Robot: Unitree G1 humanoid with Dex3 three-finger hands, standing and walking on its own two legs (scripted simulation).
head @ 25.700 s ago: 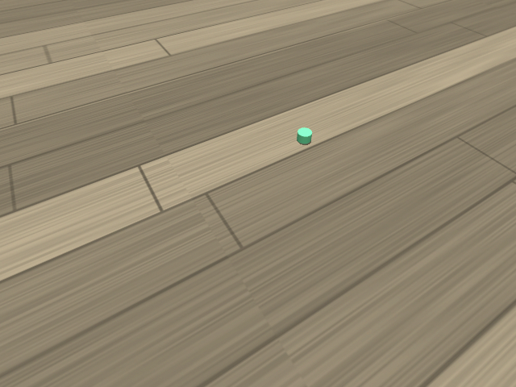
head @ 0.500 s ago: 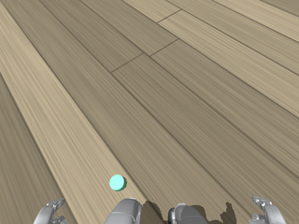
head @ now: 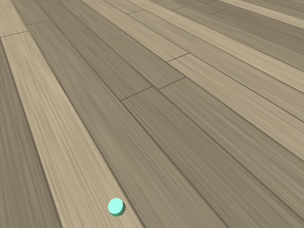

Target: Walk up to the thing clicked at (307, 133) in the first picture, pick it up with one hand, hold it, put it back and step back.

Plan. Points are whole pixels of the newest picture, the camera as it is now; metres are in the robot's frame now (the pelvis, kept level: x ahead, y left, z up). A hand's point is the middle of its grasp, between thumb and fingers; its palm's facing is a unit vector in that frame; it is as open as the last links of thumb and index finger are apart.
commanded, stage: walk up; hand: left
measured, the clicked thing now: (116, 207) +0.38 +0.24 -0.74
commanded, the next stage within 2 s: none
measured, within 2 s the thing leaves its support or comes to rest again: neither
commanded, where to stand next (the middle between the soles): +0.03 +0.01 m, yaw -3 degrees
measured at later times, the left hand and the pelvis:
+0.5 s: hand out of the picture +0.12 +0.26 -0.14, palm faces -0.02 -0.94 -0.33, open 7.3 cm; pelvis +0.02 +0.01 +0.01, yaw -1 degrees
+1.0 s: hand out of the picture +0.08 +0.31 -0.16, palm faces -0.06 -0.90 -0.43, open 7.3 cm; pelvis -0.05 +0.03 -0.01, yaw +0 degrees
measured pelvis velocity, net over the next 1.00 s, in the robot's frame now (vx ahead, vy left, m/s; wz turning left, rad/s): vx -0.05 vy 0.03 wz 0.01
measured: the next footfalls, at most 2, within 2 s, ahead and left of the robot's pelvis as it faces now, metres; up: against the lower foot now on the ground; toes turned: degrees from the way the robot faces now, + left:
left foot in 1.08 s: -0.07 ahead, +0.17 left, +0.00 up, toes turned -1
right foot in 1.54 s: +0.09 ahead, -0.13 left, +0.00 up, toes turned -4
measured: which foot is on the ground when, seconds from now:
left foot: down 0.00-0.88, up 0.90-1.00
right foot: down 0.00-1.00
